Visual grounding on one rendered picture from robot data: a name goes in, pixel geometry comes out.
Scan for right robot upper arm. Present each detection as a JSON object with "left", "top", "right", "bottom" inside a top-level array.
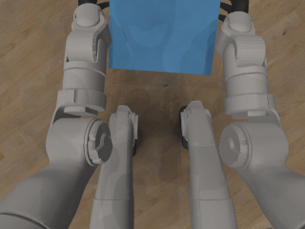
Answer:
[{"left": 218, "top": 122, "right": 305, "bottom": 229}]

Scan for right robot thigh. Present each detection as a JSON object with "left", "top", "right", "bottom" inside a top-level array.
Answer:
[{"left": 180, "top": 106, "right": 238, "bottom": 229}]

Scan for left robot shin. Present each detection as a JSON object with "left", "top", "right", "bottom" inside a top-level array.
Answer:
[{"left": 109, "top": 105, "right": 135, "bottom": 146}]

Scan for right robot hand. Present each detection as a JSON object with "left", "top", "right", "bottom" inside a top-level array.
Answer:
[{"left": 218, "top": 0, "right": 249, "bottom": 22}]

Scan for carton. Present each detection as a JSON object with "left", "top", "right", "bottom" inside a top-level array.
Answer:
[{"left": 109, "top": 0, "right": 221, "bottom": 75}]

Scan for left robot forearm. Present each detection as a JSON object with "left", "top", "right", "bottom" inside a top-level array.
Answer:
[{"left": 46, "top": 3, "right": 112, "bottom": 151}]

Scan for left robot hand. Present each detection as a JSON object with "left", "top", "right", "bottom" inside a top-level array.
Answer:
[{"left": 78, "top": 0, "right": 110, "bottom": 10}]

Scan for right robot forearm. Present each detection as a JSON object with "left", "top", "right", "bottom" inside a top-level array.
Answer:
[{"left": 214, "top": 11, "right": 289, "bottom": 150}]

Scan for left robot upper arm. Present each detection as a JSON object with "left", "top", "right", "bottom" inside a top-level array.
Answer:
[{"left": 0, "top": 117, "right": 113, "bottom": 229}]

